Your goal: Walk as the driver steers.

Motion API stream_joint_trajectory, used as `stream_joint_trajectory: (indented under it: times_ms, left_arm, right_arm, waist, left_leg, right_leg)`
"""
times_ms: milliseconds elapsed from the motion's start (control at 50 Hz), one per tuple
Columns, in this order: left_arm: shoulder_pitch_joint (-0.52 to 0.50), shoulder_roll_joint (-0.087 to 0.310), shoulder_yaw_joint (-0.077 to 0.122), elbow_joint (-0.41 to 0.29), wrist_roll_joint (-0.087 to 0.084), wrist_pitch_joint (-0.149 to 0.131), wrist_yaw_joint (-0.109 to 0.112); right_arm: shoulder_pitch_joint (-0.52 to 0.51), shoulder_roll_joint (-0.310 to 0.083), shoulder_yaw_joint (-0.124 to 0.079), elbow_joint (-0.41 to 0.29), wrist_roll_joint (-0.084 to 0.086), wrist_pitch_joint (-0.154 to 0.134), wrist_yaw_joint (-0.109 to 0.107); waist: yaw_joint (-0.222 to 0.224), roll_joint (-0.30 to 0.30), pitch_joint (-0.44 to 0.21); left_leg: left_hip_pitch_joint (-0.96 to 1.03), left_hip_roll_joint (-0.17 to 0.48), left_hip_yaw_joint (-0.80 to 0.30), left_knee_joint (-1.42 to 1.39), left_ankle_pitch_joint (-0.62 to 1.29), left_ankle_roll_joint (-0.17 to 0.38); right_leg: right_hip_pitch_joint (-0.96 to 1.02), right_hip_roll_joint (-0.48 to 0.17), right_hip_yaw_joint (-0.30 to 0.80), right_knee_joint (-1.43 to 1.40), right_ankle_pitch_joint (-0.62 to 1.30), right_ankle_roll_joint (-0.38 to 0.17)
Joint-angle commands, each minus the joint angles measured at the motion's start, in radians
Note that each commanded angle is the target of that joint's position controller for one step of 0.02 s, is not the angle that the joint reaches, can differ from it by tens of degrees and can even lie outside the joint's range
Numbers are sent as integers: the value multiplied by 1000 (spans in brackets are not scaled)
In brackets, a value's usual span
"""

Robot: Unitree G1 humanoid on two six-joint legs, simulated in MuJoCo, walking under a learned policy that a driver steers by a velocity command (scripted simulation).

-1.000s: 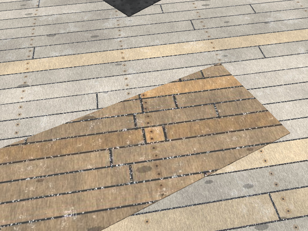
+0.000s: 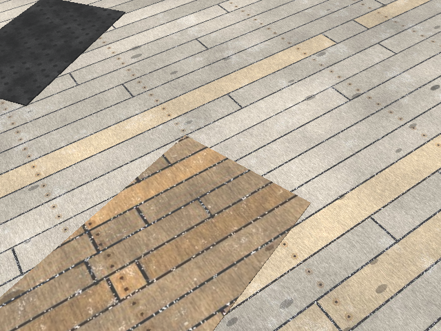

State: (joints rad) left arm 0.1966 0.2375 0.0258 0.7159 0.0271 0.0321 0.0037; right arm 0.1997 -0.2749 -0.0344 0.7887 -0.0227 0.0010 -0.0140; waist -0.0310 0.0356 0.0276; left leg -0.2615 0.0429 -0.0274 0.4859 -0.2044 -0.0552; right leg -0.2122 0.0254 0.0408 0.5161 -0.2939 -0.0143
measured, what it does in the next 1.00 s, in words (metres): walks ahead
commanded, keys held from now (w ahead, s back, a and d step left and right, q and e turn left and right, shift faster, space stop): no key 0.54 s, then w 0.46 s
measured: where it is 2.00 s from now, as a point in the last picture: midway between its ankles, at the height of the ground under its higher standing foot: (215, 271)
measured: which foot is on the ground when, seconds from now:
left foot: down 0.00-1.00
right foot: down 0.00-0.80, up 0.82-1.00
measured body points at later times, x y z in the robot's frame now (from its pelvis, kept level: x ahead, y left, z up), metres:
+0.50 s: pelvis +0.02 -0.01 +0.00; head +0.03 -0.01 +0.45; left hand +0.11 +0.25 -0.13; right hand +0.09 -0.28 -0.13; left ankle +0.03 +0.15 -0.74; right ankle -0.01 -0.11 -0.74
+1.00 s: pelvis +0.13 +0.06 +0.01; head +0.13 +0.08 +0.46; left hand +0.24 +0.33 -0.12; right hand +0.10 -0.20 -0.12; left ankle +0.07 +0.14 -0.74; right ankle +0.15 -0.10 -0.66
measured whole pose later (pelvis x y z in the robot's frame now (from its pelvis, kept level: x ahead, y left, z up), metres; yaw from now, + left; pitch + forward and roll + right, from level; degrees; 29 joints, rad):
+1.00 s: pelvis +0.13 +0.06 +0.01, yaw +1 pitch +0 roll -1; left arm 0.21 0.29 0.07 0.90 -0.02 -0.08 0.00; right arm 0.39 -0.22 -0.03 1.06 0.00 -0.10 0.02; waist -0.05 -0.03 0.00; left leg -0.04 -0.03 0.03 0.29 -0.25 0.06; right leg -0.52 -0.07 0.00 1.02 -0.21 -0.04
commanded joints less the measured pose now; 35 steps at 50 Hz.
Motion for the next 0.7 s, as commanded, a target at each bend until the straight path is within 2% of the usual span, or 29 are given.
stream_joint_trajectory:
  times_ms: [20, 60, 180, 420, 540, 560, 580, 600, 620, 640, 660, 680, 700]
  left_arm:
    - [-22, 131, 27, -50, -1, -36, 1]
    - [-5, 127, 24, -37, -5, -39, 4]
    - [2, 118, 24, -10, -12, -38, 8]
    - [34, 111, 29, 93, -20, -38, 10]
    - [52, 112, 27, 146, -22, -39, 16]
    - [68, 110, 26, 162, -23, -37, 18]
    - [76, 126, 32, 170, -28, -33, 22]
    - [85, 155, 41, 173, -34, -30, 25]
    - [108, 183, 49, 176, -38, -31, 26]
    - [128, 214, 58, 180, -42, -39, 27]
    - [137, 223, 63, 184, -44, -51, 29]
    - [133, 209, 61, 184, -41, -64, 30]
    - [121, 195, 60, 180, -44, -74, 28]
  right_arm:
    - [-26, -116, -27, -45, 2, -12, -9]
    - [-16, -106, -26, -22, 6, -17, -9]
    - [2, -103, -28, 40, 10, -23, -13]
    - [7, -108, -30, 145, 19, -8, -31]
    - [4, -101, -29, 189, 20, -2, -35]
    - [17, -90, -26, 202, 20, 0, -36]
    - [14, -84, -26, 208, 25, 2, -37]
    - [-3, -79, -26, 204, 30, 1, -36]
    - [-39, -73, -24, 187, 32, -7, -34]
    - [-74, -65, -21, 165, 37, -21, -28]
    - [-95, -64, -20, 149, 46, -39, -19]
    - [-99, -71, -24, 143, 55, -56, -9]
    - [-95, -75, -25, 140, 60, -71, 2]
  waist:
    - [12, -159, 0]
    - [15, -119, 5]
    - [19, -59, -22]
    - [17, -44, -31]
    - [17, -44, -16]
    - [18, -53, -35]
    - [25, -72, -19]
    - [39, -109, 16]
    - [60, -158, 63]
    - [74, -212, 109]
    - [79, -236, 148]
    - [75, -237, 166]
    - [66, -221, 164]
  left_leg:
    - [60, 13, -11, -39, 49, -2]
    - [62, 13, -10, -48, 65, 1]
    - [82, 19, -12, -59, 121, -8]
    - [118, 19, -5, -53, 169, 2]
    - [117, 13, 0, -59, 159, 8]
    - [122, -4, 21, -51, 74, 9]
    - [89, -35, 54, -14, -58, 13]
    - [24, -63, 88, 50, -185, 19]
    - [-71, -75, 102, 131, -243, 26]
    - [-147, -62, 87, 216, -246, 43]
    - [-205, -24, 42, 289, -251, 67]
    - [-270, 6, 10, 341, -290, 88]
    - [-310, 30, -5, 333, -323, 108]
  right_leg:
    - [-77, -127, 148, -196, -6, -45]
    - [-59, -114, 134, -176, 24, -39]
    - [-8, -96, 110, -144, 174, -45]
    - [15, -64, 62, -127, 282, -32]
    - [10, -54, 47, -131, 260, -23]
    - [17, -48, 45, -145, 150, -27]
    - [8, -47, 59, -166, -40, -45]
    - [-11, -74, 110, -206, -272, -77]
    - [-21, -142, 214, -272, -451, -120]
    - [-30, -231, 341, -338, -542, -174]
    - [-42, -298, 433, -381, -540, -216]
    - [-6, -331, 467, -388, -476, -237]
    - [42, -342, 456, -378, -403, -237]
Velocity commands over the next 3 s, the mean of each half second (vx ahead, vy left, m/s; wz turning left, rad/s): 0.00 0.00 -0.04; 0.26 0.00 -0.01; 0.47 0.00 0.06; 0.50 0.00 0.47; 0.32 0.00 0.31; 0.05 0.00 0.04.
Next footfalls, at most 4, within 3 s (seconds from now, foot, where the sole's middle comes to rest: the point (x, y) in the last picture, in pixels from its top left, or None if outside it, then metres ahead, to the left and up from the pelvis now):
1.30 right None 0.48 -0.07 -0.77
1.84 left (174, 259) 0.76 0.20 -0.77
2.30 right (197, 178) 1.10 0.12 -0.77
2.62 left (142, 214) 0.95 0.32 -0.77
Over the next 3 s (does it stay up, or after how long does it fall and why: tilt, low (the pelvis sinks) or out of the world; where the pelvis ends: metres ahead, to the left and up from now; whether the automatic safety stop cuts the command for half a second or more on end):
stays up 0.99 0.20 0.00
